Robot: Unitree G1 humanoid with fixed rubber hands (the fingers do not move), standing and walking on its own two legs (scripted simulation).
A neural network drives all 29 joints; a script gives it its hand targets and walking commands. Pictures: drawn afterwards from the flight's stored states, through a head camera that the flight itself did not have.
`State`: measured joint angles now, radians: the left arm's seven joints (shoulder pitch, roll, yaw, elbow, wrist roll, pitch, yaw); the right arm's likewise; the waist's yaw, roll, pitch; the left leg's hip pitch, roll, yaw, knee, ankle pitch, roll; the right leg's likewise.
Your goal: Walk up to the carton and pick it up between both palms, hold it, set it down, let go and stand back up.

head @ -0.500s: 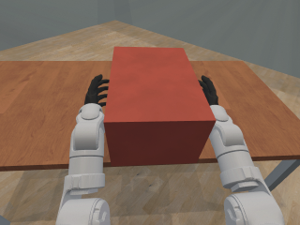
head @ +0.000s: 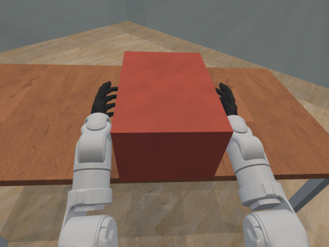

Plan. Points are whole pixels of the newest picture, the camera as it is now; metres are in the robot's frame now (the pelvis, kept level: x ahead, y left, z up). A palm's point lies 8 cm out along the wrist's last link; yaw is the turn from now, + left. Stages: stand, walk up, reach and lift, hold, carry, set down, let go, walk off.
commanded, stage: hold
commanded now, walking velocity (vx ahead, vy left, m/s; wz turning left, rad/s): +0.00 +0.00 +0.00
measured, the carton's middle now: (164, 109) +0.39 +0.00 +0.17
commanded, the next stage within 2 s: none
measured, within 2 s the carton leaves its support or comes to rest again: neither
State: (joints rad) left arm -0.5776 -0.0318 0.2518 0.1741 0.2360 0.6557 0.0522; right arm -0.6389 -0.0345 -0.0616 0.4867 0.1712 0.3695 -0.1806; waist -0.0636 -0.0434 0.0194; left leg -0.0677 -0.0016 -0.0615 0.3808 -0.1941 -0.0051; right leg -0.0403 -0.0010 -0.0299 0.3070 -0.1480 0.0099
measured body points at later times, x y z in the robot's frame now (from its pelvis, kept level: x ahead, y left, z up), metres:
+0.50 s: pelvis +0.01 +0.01 +0.00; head -0.04 +0.03 +0.45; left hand +0.37 +0.16 +0.18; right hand +0.38 -0.14 +0.17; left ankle +0.02 +0.12 -0.75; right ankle +0.02 -0.13 -0.75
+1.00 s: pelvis +0.00 +0.00 +0.00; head -0.04 +0.03 +0.45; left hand +0.37 +0.15 +0.18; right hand +0.38 -0.15 +0.17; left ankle +0.02 +0.12 -0.75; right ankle +0.02 -0.13 -0.75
